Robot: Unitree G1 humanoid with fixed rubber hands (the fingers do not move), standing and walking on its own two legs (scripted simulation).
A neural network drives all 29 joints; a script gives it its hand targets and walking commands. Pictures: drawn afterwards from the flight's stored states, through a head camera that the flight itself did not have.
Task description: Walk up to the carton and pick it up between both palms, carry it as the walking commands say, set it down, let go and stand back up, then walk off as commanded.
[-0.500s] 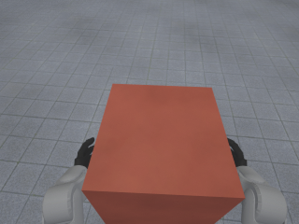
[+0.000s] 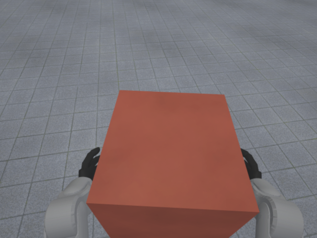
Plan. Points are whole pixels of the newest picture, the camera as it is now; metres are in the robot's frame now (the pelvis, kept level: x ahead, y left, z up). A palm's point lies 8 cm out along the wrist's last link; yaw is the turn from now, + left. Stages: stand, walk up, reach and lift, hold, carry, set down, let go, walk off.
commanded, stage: carry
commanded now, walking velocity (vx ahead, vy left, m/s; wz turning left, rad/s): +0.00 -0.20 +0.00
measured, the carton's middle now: (167, 171) +0.30 +0.02 +0.02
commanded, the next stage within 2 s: none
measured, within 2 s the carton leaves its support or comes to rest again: neither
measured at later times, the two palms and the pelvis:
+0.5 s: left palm (149, 196) +0.21 +0.06 +0.07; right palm out of the picture +0.18 -0.30 +0.07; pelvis -0.05 -0.10 +0.00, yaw -5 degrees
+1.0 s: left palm (193, 236) +0.15 -0.03 +0.06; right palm out of the picture +0.09 -0.38 +0.09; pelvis -0.12 -0.17 +0.00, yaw -9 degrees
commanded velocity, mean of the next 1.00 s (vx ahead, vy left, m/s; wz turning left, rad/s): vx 0.00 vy -0.20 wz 0.00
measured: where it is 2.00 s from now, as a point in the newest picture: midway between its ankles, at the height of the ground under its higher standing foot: outside the picture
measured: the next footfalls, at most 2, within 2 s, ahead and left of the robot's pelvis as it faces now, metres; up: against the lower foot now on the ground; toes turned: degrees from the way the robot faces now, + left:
right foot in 0.46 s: +0.01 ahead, -0.21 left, +0.00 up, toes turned -11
left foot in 0.80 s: -0.06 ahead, -0.09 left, +0.00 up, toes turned +7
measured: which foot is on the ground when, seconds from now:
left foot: down 0.00-0.48, up 0.50-0.78, down 0.80-1.00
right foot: up 0.00-0.44, down 0.46-0.80, up 0.82-1.00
